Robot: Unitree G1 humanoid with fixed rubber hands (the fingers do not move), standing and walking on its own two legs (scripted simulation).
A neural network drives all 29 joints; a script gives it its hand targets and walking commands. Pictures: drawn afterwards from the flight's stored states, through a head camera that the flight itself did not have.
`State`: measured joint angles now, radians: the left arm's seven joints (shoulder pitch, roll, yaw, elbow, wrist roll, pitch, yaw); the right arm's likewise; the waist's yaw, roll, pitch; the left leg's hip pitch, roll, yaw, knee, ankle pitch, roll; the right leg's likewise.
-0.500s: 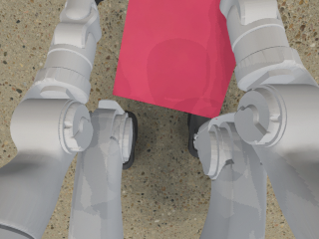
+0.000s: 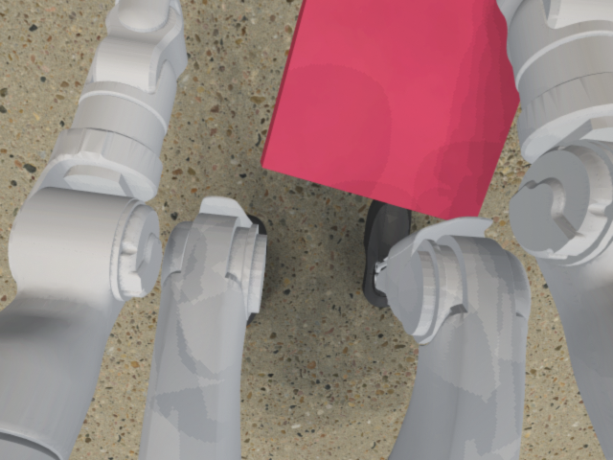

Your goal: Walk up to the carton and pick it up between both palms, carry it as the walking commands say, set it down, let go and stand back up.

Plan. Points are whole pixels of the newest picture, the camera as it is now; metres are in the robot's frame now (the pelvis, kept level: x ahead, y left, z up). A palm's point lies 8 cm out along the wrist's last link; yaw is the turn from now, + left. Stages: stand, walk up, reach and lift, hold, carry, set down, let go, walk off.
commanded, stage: set down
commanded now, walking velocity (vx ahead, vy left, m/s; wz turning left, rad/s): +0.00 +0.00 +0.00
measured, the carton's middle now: (368, 99) +0.43 -0.06 -0.26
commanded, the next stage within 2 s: let go in 1.32 s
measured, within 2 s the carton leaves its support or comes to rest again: rests again in 0.50 s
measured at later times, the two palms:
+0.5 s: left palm out of the picture +0.55 +0.15 -0.10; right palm out of the picture +0.55 -0.23 -0.10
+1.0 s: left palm out of the picture +0.55 +0.15 +0.05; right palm out of the picture +0.56 -0.21 +0.05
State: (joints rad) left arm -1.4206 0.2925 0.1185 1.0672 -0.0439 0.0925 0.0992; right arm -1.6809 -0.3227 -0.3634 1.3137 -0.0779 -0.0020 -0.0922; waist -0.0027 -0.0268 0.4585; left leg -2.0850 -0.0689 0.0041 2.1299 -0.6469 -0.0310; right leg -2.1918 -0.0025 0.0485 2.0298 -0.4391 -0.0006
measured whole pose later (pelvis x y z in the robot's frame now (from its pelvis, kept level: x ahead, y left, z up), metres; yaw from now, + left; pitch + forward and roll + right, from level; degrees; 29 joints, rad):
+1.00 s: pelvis +0.01 -0.01 +0.15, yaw +0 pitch +26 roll +2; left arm -1.23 0.34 0.09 0.41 -0.18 0.52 0.19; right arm -1.35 -0.43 -0.19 0.61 0.20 0.48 -0.09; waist 0.00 -0.01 0.52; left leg -1.53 -0.07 -0.02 1.67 -0.58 -0.03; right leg -1.62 -0.02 0.04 1.60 -0.43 0.00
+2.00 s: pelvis +0.07 -0.01 +0.31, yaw -2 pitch +9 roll +1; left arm -0.11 0.19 0.09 0.42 -0.09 0.24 0.00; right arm -0.16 -0.19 -0.11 0.40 0.06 0.26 0.04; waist 0.00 -0.01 0.11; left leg -0.69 -0.05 -0.03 0.96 -0.43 0.00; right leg -0.78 -0.01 0.04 0.93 -0.32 0.00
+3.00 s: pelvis +0.12 +0.00 +0.35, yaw -2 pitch -3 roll +0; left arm 0.25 0.27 0.07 0.71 -0.04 0.05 -0.04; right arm 0.19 -0.30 -0.06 0.60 0.02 0.02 0.01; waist 0.00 0.00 0.02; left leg -0.21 -0.03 -0.04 0.65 -0.40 0.01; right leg -0.30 0.00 0.03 0.65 -0.30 0.00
